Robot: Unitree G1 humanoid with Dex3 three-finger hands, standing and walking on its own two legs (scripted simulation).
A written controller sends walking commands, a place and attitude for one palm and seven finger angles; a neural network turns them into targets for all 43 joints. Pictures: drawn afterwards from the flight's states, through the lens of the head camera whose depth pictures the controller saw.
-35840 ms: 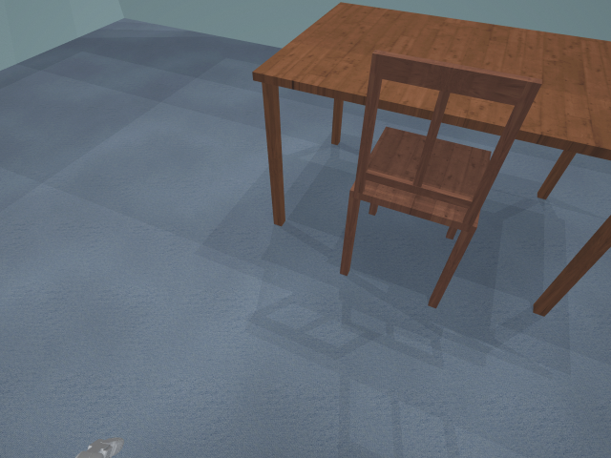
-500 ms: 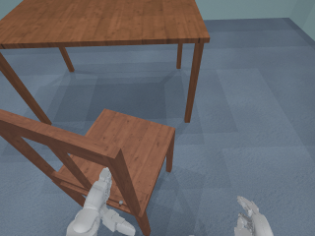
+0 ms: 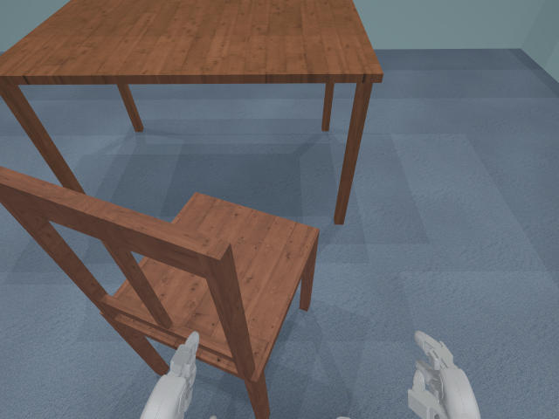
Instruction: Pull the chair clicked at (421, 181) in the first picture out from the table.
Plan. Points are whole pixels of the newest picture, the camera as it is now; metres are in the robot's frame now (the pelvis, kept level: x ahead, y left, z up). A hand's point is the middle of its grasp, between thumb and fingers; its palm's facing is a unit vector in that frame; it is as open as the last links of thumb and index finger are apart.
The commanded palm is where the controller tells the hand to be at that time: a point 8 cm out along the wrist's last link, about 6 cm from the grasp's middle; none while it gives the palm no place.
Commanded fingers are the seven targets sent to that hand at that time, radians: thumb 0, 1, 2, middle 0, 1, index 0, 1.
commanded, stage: draw the fingers out of the gap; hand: left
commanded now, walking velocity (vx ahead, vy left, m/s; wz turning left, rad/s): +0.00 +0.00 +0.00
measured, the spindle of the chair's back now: (142, 287) +0.34 +0.24 -0.03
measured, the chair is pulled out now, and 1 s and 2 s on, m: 0.58 0.58 0.58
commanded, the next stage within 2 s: draw the hand back to the body in 0.06 s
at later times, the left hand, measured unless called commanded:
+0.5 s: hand (172, 393) +0.16 +0.12 +0.07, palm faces +0.03 -1.00 -0.04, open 17.5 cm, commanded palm +0.11 +0.19 +0.07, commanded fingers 0.00 -0.55 0.20 0.00 0.00 0.00 0.00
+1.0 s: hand (76, 356) +0.17 +0.21 +0.14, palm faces +0.29 -0.88 -0.38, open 14.8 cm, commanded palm +0.14 +0.25 +0.17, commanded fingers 0.00 0.25 0.58 -0.11 -0.17 -0.11 -0.17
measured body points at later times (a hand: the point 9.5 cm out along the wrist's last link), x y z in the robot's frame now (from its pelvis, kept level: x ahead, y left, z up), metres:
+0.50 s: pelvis -0.02 +0.00 -0.03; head +0.02 -0.01 +0.42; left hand +0.15 +0.18 +0.07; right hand +0.16 -0.22 -0.10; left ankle -0.03 +0.12 -0.68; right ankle +0.03 -0.11 -0.68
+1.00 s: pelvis +0.01 +0.00 +0.03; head -0.01 -0.03 +0.48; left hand +0.15 +0.25 +0.16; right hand +0.19 -0.24 -0.04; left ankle -0.03 +0.12 -0.68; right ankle +0.03 -0.11 -0.68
